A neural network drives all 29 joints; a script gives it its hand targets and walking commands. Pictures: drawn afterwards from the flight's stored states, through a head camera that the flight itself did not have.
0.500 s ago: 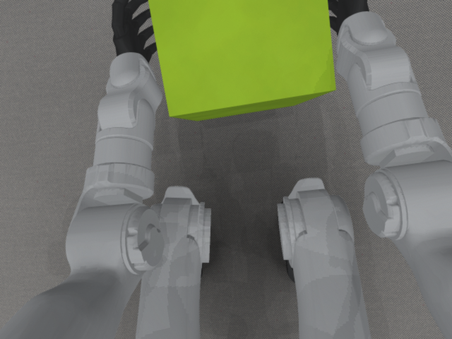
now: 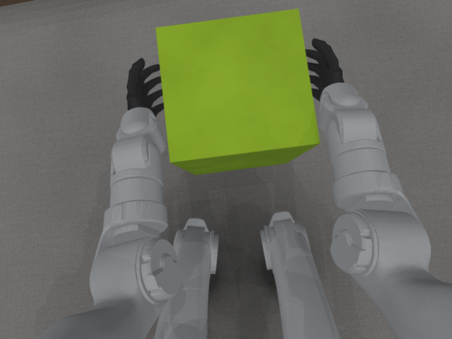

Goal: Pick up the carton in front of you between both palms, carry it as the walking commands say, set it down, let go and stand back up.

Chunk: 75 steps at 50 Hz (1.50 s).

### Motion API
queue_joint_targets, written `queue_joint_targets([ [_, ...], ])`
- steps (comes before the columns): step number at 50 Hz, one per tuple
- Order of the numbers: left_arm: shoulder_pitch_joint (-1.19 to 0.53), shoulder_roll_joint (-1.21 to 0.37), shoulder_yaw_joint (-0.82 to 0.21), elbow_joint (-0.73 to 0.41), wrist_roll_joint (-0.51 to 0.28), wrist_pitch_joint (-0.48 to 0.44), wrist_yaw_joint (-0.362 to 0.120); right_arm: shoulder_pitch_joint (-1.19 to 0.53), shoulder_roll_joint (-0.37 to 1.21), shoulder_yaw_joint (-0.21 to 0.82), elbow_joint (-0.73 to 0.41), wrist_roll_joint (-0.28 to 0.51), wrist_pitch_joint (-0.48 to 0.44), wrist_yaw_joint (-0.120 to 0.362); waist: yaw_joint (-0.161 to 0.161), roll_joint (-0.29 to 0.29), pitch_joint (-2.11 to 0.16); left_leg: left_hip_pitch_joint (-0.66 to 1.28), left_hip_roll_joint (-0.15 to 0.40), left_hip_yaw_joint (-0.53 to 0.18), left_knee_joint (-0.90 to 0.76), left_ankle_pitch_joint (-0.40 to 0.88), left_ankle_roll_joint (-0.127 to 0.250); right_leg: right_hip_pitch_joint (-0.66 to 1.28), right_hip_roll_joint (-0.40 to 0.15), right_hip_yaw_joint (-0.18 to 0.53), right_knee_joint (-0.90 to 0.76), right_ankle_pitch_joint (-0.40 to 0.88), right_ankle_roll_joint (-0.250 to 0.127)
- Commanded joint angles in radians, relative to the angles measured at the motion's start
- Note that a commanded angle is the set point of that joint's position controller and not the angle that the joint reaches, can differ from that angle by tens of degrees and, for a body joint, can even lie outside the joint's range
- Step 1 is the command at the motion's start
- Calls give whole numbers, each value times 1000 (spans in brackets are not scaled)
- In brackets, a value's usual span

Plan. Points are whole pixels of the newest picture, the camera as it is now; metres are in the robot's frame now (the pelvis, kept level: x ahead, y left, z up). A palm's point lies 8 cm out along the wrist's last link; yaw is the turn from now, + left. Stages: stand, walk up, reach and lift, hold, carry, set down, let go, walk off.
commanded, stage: reach and lift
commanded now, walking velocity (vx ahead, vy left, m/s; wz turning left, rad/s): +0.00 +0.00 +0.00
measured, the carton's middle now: (235, 110) +0.51 -0.02 -0.13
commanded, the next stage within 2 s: none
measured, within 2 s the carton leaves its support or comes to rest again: neither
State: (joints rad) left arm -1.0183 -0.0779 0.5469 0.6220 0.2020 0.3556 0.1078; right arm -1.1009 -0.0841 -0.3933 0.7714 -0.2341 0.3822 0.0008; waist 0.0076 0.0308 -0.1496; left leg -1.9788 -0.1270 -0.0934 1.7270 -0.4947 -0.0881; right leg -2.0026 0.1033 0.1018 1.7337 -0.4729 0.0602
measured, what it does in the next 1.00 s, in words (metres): rises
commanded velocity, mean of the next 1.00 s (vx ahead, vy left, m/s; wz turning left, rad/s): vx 0.00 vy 0.00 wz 0.00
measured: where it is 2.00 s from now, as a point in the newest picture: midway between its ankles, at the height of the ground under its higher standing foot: (240, 282)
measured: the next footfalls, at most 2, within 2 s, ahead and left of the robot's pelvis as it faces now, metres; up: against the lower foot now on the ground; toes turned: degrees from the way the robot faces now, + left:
none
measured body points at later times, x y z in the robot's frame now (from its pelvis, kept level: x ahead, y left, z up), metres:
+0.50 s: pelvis +0.05 +0.00 +0.14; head +0.20 -0.02 +0.56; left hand +0.46 +0.14 +0.10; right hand +0.46 -0.16 +0.09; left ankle +0.11 +0.14 -0.46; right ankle +0.11 -0.13 -0.46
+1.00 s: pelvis +0.10 +0.00 +0.26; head +0.12 +0.00 +0.71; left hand +0.42 +0.15 +0.25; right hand +0.41 -0.16 +0.24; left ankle +0.11 +0.14 -0.46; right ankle +0.11 -0.13 -0.46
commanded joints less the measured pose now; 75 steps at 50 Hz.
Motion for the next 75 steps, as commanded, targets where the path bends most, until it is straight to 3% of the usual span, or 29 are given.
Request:
queue_joint_targets([
  [1,-678,-1045,-617,41,-177,8,-266,-575,1119,489,-47,190,-21,239,-14,-68,-1111,566,-67,193,-207,166,39,746,63,-180,-221,187,-38],
  [8,-524,-1077,-684,30,-199,6,-276,-442,1169,563,-93,218,-24,223,-9,-81,-1028,664,-65,167,-310,197,38,870,66,-159,-324,230,-30],
  [21,-254,-1092,-686,75,-152,-33,-281,-194,1203,551,-74,177,-69,202,-4,-52,-791,904,-48,109,-562,205,50,1086,58,-102,-571,239,-38],
  [35,30,-1105,-753,34,-127,-43,-287,64,1216,620,-155,165,-85,201,-8,-39,-602,1277,-13,40,-867,330,62,1414,30,-48,-866,346,-49],
  [43,192,-1095,-805,-20,-131,-2,-295,221,1208,670,-222,176,-42,206,-9,-32,-457,1522,8,12,-1056,466,64,1624,15,-28,-1053,469,-50],
  [53,345,-1093,-886,-165,-169,133,-322,364,1204,754,-388,218,96,217,-9,-23,-271,1786,29,8,-1265,575,60,1865,-4,-24,-1267,557,-41],
  [57,365,-1068,-863,-189,-158,196,-333,383,1183,732,-419,207,160,221,-11,-19,-140,1824,34,8,-1332,501,62,1886,-7,-31,-1332,472,-44],
  [63,288,-1053,-771,-144,-120,229,-356,313,1171,638,-373,171,198,242,-11,-19,-19,1784,44,17,-1359,310,73,1859,-13,-42,-1358,287,-58],
  [68,187,-1087,-784,-158,-132,224,-368,205,1209,662,-388,185,194,255,-9,-23,-87,1804,43,24,-1342,302,78,1883,-16,-47,-1342,279,-57],
  [75,166,-1073,-781,-157,-127,232,-370,195,1214,660,-380,179,204,253,-7,-30,-109,1819,40,32,-1348,305,80,1907,-16,-46,-1351,291,-51],
])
